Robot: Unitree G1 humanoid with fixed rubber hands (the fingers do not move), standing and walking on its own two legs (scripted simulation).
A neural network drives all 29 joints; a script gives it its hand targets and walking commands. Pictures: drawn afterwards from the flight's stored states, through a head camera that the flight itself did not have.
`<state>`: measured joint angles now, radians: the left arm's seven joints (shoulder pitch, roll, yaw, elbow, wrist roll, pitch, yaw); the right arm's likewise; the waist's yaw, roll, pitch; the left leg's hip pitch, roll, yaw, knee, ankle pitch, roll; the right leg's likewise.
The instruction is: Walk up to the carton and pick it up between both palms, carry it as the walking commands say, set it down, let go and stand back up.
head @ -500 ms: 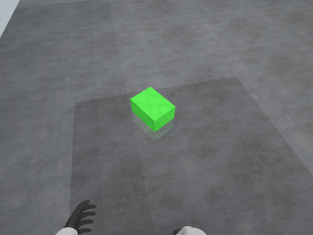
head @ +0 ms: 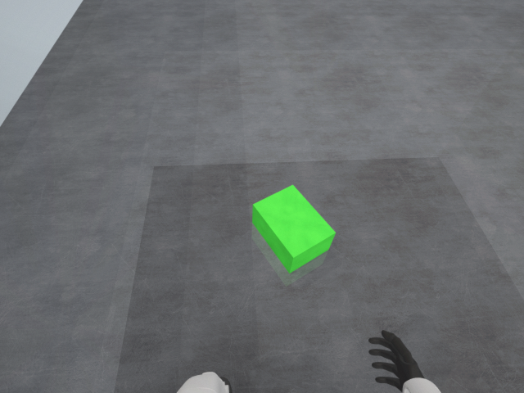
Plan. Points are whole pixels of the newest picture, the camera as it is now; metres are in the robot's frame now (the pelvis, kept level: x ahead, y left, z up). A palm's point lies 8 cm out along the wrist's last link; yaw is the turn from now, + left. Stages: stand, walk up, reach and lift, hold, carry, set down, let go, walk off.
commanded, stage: walk up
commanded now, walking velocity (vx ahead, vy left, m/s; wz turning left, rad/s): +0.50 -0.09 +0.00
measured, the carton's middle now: (291, 227) +0.82 -0.06 -0.68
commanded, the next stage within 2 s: none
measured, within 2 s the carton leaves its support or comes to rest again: neither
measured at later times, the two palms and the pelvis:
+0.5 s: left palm (192, 276) +0.32 +0.17 -0.11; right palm out of the picture +0.12 -0.31 -0.13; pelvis +0.19 -0.06 +0.01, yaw +1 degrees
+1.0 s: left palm (165, 312) +0.25 +0.21 -0.13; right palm (408, 282) +0.35 -0.25 -0.11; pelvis +0.28 -0.02 +0.02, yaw +1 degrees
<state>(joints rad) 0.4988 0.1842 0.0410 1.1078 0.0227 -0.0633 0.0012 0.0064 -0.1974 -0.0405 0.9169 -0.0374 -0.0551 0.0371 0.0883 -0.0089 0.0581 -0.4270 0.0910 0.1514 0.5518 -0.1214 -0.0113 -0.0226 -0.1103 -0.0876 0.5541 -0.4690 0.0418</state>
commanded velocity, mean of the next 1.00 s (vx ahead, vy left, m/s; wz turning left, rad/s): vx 0.23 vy -0.02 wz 0.00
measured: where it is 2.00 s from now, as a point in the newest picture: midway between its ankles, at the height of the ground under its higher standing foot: (289, 375)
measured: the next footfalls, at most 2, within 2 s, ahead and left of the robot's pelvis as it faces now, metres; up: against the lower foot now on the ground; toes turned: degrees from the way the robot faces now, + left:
right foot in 0.44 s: +0.30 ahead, -0.18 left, +0.00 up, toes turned -8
left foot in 0.90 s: +0.37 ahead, +0.10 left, +0.00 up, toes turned +6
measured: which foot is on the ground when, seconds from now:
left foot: down 0.00-0.44, up 0.46-0.88, down 0.90-1.00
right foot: up 0.00-0.42, down 0.44-0.94, up 0.96-1.00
